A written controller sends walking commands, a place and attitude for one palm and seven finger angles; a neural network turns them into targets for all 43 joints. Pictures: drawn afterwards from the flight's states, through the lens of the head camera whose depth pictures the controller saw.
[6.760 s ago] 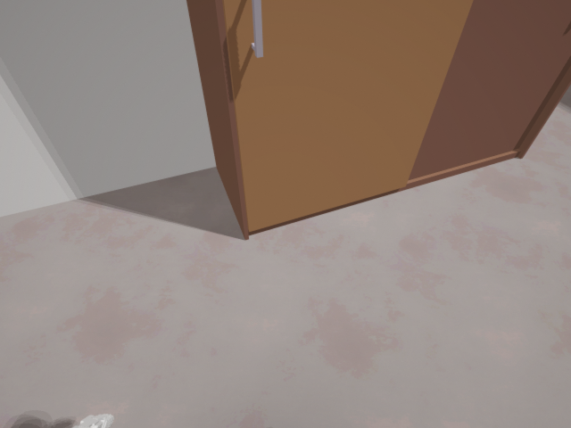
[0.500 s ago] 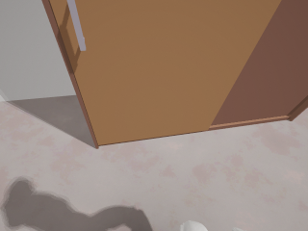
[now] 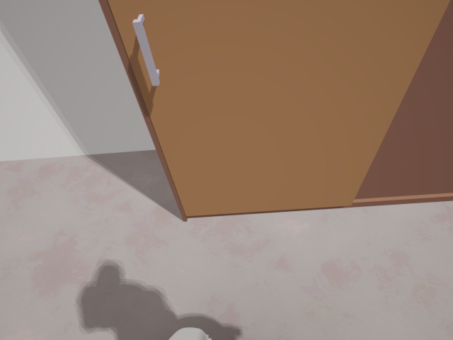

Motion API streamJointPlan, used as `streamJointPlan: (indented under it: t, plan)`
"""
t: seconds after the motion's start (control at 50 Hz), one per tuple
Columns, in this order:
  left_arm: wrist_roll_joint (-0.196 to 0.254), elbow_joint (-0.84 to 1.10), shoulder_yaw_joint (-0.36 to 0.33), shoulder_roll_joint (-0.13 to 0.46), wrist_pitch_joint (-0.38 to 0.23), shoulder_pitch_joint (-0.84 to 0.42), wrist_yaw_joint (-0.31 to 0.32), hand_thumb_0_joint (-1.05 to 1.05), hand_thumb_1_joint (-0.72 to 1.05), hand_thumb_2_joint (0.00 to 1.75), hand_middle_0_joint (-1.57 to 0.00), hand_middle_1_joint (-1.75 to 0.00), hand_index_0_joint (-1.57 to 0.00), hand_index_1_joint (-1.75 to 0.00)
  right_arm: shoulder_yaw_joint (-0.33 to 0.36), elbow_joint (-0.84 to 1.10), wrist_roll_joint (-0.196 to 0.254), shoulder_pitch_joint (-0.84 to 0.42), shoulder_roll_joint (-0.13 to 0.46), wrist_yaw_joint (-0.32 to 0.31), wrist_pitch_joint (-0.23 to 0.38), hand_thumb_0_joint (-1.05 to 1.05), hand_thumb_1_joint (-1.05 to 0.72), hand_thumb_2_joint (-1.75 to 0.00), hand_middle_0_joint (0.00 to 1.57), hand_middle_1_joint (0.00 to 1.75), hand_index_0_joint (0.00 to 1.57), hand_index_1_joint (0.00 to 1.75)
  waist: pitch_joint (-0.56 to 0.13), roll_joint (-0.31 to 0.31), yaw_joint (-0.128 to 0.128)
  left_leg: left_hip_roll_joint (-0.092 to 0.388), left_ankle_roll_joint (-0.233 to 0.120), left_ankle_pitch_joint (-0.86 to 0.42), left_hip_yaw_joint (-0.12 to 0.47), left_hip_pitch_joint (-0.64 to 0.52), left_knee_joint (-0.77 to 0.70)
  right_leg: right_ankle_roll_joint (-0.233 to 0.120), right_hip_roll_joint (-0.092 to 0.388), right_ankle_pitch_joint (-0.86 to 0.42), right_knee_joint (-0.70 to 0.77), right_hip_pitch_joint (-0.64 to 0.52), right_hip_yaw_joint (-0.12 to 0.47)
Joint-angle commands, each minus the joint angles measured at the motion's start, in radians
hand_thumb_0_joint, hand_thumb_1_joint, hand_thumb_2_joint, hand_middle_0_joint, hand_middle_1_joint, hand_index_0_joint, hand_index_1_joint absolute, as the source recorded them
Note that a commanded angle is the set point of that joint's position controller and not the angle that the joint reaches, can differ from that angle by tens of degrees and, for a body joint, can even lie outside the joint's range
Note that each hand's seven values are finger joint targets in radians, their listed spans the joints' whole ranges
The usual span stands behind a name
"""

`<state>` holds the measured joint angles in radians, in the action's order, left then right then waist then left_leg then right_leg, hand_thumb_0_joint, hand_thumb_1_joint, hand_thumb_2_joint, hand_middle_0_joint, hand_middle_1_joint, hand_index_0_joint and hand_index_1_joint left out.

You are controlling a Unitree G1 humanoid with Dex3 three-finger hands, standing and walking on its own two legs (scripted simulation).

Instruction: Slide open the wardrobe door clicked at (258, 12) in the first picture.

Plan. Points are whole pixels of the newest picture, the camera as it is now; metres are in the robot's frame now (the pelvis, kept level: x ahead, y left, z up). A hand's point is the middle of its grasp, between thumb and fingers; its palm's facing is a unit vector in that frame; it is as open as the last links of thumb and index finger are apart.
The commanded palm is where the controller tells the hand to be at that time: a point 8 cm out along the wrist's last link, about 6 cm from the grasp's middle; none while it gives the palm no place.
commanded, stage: take the last steps up to it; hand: left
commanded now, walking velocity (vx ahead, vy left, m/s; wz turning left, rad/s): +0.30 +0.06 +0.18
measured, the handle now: (148, 51) +0.76 +0.23 +0.15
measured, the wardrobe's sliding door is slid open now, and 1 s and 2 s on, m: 0.00 0.00 0.00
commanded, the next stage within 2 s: come to a stop and stand still in 0.94 s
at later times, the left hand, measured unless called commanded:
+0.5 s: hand out of the picture +0.00 +0.25 -0.18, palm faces +0.17 -0.97 -0.18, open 7.4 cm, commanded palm none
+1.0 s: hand (146, 277) +0.28 +0.22 -0.16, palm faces +0.13 -0.97 -0.23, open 7.2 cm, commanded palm none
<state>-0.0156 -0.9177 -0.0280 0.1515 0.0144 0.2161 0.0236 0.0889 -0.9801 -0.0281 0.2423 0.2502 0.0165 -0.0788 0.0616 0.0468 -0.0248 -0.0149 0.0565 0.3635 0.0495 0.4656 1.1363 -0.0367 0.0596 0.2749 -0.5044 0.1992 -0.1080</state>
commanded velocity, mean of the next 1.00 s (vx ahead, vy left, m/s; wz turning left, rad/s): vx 0.26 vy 0.01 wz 0.03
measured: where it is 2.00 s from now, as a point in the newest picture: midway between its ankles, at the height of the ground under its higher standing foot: outside the picture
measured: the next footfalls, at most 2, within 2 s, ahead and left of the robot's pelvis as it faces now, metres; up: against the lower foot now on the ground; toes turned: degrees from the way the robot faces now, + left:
left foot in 0.32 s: +0.01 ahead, +0.16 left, +0.00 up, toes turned +10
right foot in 0.74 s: +0.31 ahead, -0.06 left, +0.00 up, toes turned -4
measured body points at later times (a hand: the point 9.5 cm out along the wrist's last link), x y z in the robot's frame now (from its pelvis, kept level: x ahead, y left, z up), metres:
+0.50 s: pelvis +0.05 +0.06 +0.00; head +0.06 +0.08 +0.45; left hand -0.01 +0.30 -0.16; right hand +0.10 -0.17 -0.14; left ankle -0.03 +0.16 -0.74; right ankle +0.08 -0.07 -0.67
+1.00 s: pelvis +0.23 +0.03 +0.00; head +0.25 +0.01 +0.45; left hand +0.28 +0.27 -0.14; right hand +0.27 -0.20 -0.16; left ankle +0.25 +0.18 -0.68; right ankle +0.26 -0.05 -0.74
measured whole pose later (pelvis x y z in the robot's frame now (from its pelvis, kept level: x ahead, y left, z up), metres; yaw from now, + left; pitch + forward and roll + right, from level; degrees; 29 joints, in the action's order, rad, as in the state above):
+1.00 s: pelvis +0.23 +0.03 +0.00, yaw +5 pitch -1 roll +0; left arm -0.02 -1.04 -0.05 0.16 -0.05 0.20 0.01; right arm 0.05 -1.05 -0.03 0.27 0.17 0.00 0.01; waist 0.04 0.03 -0.02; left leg 0.12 0.03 0.29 -0.06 0.49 0.97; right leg -0.06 0.01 0.20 -0.44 0.22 -0.16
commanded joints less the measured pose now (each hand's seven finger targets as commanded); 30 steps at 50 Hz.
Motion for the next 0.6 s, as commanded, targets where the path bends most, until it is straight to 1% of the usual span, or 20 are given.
streamJointPlan:
  t: [0.0, 0.08, 0.14, 0.18, 0.2, 0.22, 0.24, 0.26, 0.28, 0.3, 0.32, 0.34, 0.36, 0.38, 0.42, 0.44, 0.48, 0.52, 0.56, 0.58]
  plan:
    - [-0.007, 0.033, -0.051, 0.205, -0.032, 0.064, 0.010, 0.00, 0.90, 0.90, -0.20, -0.30, -0.20, -0.30, 0.000, 0.058, 0.004, -0.048, 0.045, -0.005, 0.021, 0.00, -0.90, -0.90, 0.20, 0.30, 0.20, 0.30, -0.024, -0.219, 0.054, 0.037, 0.014, 0.021, -0.022, 0.044, -0.073, -0.080, 0.235, -0.164, 0.231, -0.058, 0.196]
    - [-0.013, -0.024, -0.056, 0.212, -0.043, 0.151, 0.001, 0.00, 0.90, 0.90, -0.20, -0.30, -0.20, -0.30, -0.012, 0.064, 0.001, -0.109, 0.040, 0.005, 0.037, 0.00, -0.90, -0.90, 0.20, 0.30, 0.20, 0.30, -0.014, -0.225, 0.093, 0.064, 0.004, 0.038, -0.062, 0.050, -0.216, -0.084, 0.262, 0.060, 0.295, -0.115, 0.242]
    - [-0.020, -0.064, -0.057, 0.220, -0.051, 0.190, -0.003, 0.00, 0.90, 0.90, -0.20, -0.30, -0.20, -0.30, -0.021, 0.071, 0.004, -0.141, 0.023, 0.011, 0.055, 0.00, -0.90, -0.90, 0.20, 0.30, 0.20, 0.30, -0.010, -0.221, 0.107, 0.069, -0.017, 0.071, -0.093, 0.011, -0.346, -0.101, 0.286, 0.142, 0.320, -0.116, 0.259]
    - [-0.021, -0.082, -0.058, 0.224, -0.052, 0.181, -0.005, 0.00, 0.90, 0.90, -0.20, -0.30, -0.20, -0.30, -0.028, 0.066, 0.008, -0.118, 0.009, 0.011, 0.067, 0.00, -0.90, -0.90, 0.20, 0.30, 0.20, 0.30, -0.018, -0.231, 0.094, 0.064, -0.034, 0.082, -0.111, -0.070, -0.446, -0.102, 0.285, 0.144, 0.311, -0.078, 0.239]
    - [-0.020, -0.090, -0.057, 0.220, -0.050, 0.174, -0.006, 0.00, 0.90, 0.90, -0.20, -0.30, -0.20, -0.30, -0.032, 0.056, 0.009, -0.086, 0.001, 0.009, 0.074, 0.00, -0.90, -0.90, 0.20, 0.30, 0.20, 0.30, -0.032, -0.217, 0.079, 0.052, -0.041, 0.060, -0.130, -0.135, -0.524, -0.091, 0.267, 0.132, 0.290, -0.058, 0.210]
    - [-0.016, -0.098, -0.057, 0.214, -0.048, 0.157, -0.007, 0.00, 0.90, 0.90, -0.20, -0.30, -0.20, -0.30, -0.036, 0.039, 0.010, -0.037, -0.007, 0.006, 0.082, 0.00, -0.90, -0.90, 0.20, 0.30, 0.20, 0.30, -0.045, -0.205, 0.053, 0.039, -0.047, 0.007, -0.152, -0.239, -0.632, -0.071, 0.238, 0.149, 0.250, -0.012, 0.170]
    - [-0.008, -0.104, -0.054, 0.205, -0.043, 0.141, -0.010, 0.00, 0.90, 0.90, -0.20, -0.30, -0.20, -0.30, -0.037, 0.010, 0.011, 0.024, -0.003, -0.001, 0.090, 0.00, -0.90, -0.90, 0.20, 0.30, 0.20, 0.30, -0.051, -0.161, 0.024, 0.022, -0.049, -0.073, -0.183, -0.383, -0.742, -0.037, 0.198, 0.188, 0.202, 0.080, 0.116]
    - [-0.001, -0.102, -0.044, 0.169, -0.039, 0.126, -0.015, 0.00, 0.90, 0.90, -0.20, -0.30, -0.20, -0.30, -0.029, -0.019, 0.012, 0.098, 0.039, -0.012, 0.100, 0.00, -0.90, -0.90, 0.20, 0.30, 0.20, 0.30, -0.067, -0.044, -0.012, 0.081, -0.064, -0.041, -0.108, -0.536, -0.800, 0.003, 0.144, 0.213, 0.086, 0.205, 0.061]
    - [0.000, -0.080, -0.030, 0.102, -0.036, 0.116, -0.022, 0.00, 0.90, 0.90, -0.20, -0.30, -0.20, -0.30, -0.009, -0.040, 0.002, 0.176, 0.125, -0.021, 0.103, 0.00, -0.90, -0.90, 0.20, 0.30, 0.20, 0.30, -0.047, 0.195, -0.050, 0.292, -0.138, 0.130, 0.177, -0.610, -0.883, 0.050, 0.039, 0.244, -0.153, 0.393, -0.043]
    - [-0.007, -0.042, -0.018, 0.083, -0.039, 0.063, -0.024, 0.00, 0.90, 0.90, -0.20, -0.30, -0.20, -0.30, -0.001, -0.047, 0.001, 0.232, 0.182, -0.028, 0.096, 0.00, -0.90, -0.90, 0.20, 0.30, 0.20, 0.30, 0.014, 0.232, -0.072, 0.420, -0.219, 0.195, 0.340, -0.564, -0.977, 0.058, -0.002, 0.295, -0.336, 0.500, -0.045]
    - [-0.014, -0.029, -0.023, 0.103, -0.032, 0.005, -0.023, 0.00, 0.90, 0.90, -0.20, -0.30, -0.20, -0.30, -0.002, -0.051, 0.001, 0.216, 0.175, -0.033, 0.098, 0.00, -0.90, -0.90, 0.20, 0.30, 0.20, 0.30, 0.049, 0.218, -0.075, 0.435, -0.243, 0.269, 0.365, -0.497, -1.005, 0.050, 0.032, 0.276, -0.456, 0.527, 0.023]
    - [-0.016, -0.038, -0.030, 0.115, -0.030, -0.018, -0.028, 0.00, 0.90, 0.90, -0.20, -0.30, -0.20, -0.30, -0.014, -0.045, 0.002, 0.182, 0.133, -0.038, 0.102, 0.00, -0.90, -0.90, 0.20, 0.30, 0.20, 0.30, 0.108, 0.182, -0.061, 0.403, -0.236, 0.260, 0.329, -0.421, -1.025, 0.049, 0.050, 0.205, -0.533, 0.537, 0.057]
    - [-0.015, -0.057, -0.033, 0.117, -0.032, -0.003, -0.038, 0.00, 0.90, 0.90, -0.20, -0.30, -0.20, -0.30, -0.028, -0.035, 0.006, 0.136, 0.094, -0.040, 0.108, 0.00, -0.90, -0.90, 0.20, 0.30, 0.20, 0.30, 0.148, 0.132, -0.033, 0.357, -0.219, 0.170, 0.247, -0.376, -1.023, 0.049, 0.066, 0.126, -0.560, 0.519, 0.068]
    - [-0.014, -0.076, -0.032, 0.107, -0.032, 0.033, -0.044, 0.00, 0.90, 0.90, -0.20, -0.30, -0.20, -0.30, -0.037, -0.027, 0.008, 0.104, 0.070, -0.041, 0.116, 0.00, -0.90, -0.90, 0.20, 0.30, 0.20, 0.30, 0.144, 0.108, -0.005, 0.320, -0.207, 0.069, 0.174, -0.359, -1.018, 0.055, 0.070, 0.071, -0.570, 0.487, 0.066]
    - [-0.012, -0.098, -0.032, 0.098, -0.029, 0.077, -0.049, 0.00, 0.90, 0.90, -0.20, -0.30, -0.20, -0.30, -0.035, -0.028, 0.012, 0.100, 0.054, -0.044, 0.132, 0.00, -0.90, -0.90, 0.20, 0.30, 0.20, 0.30, 0.097, 0.077, 0.020, 0.277, -0.205, -0.121, 0.080, -0.390, -0.998, 0.070, 0.066, 0.005, -0.568, 0.457, 0.051]
    - [-0.012, -0.097, -0.032, 0.092, -0.026, 0.069, -0.048, 0.00, 0.90, 0.90, -0.20, -0.30, -0.20, -0.30, -0.034, -0.036, 0.014, 0.123, 0.048, -0.046, 0.138, 0.00, -0.90, -0.90, 0.20, 0.30, 0.20, 0.30, 0.086, 0.053, 0.017, 0.274, -0.209, -0.202, 0.060, -0.404, -0.992, 0.075, 0.065, -0.016, -0.570, 0.460, 0.052]
    - [-0.010, -0.081, -0.032, 0.089, -0.024, 0.035, -0.047, 0.00, 0.90, 0.90, -0.20, -0.30, -0.20, -0.30, -0.035, -0.055, 0.015, 0.153, 0.046, -0.049, 0.146, 0.00, -0.90, -0.90, 0.20, 0.30, 0.20, 0.30, 0.081, 0.051, 0.017, 0.285, -0.225, -0.345, 0.037, -0.453, -0.973, 0.084, 0.071, -0.030, -0.533, 0.494, 0.051]
    - [-0.007, -0.057, -0.032, 0.087, -0.027, -0.029, -0.049, 0.00, 0.90, 0.90, -0.20, -0.30, -0.20, -0.30, -0.033, -0.073, 0.012, 0.187, 0.045, -0.052, 0.149, 0.00, -0.90, -0.90, 0.20, 0.30, 0.20, 0.30, 0.084, 0.041, 0.003, 0.287, -0.227, -0.435, 0.020, -0.483, -0.954, 0.081, 0.070, -0.033, -0.444, 0.495, 0.037]
    - [-0.004, -0.033, -0.030, 0.074, -0.029, -0.088, -0.052, 0.00, 0.90, 0.90, -0.20, -0.30, -0.20, -0.30, -0.030, -0.089, 0.007, 0.200, 0.048, -0.053, 0.149, 0.00, -0.90, -0.90, 0.20, 0.30, 0.20, 0.30, 0.097, 0.079, -0.006, 0.291, -0.218, -0.487, -0.012, -0.478, -0.931, 0.071, 0.068, -0.046, -0.329, 0.462, 0.025]
    - [-0.002, -0.027, -0.029, 0.069, -0.032, -0.110, -0.054, 0.00, 0.90, 0.90, -0.20, -0.30, -0.20, -0.30, -0.030, -0.097, 0.004, 0.208, 0.051, -0.052, 0.148, 0.00, -0.90, -0.90, 0.20, 0.30, 0.20, 0.30, 0.095, 0.084, -0.012, 0.281, -0.211, -0.519, -0.028, -0.482, -0.915, 0.064, 0.052, -0.048, -0.270, 0.431, 0.006]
